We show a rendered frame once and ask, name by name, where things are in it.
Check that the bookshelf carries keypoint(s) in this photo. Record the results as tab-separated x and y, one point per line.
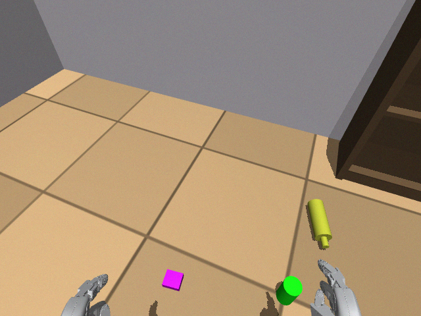
381	147

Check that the left robot hand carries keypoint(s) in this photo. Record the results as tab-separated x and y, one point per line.
79	304

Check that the right robot hand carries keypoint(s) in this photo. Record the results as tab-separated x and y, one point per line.
342	299

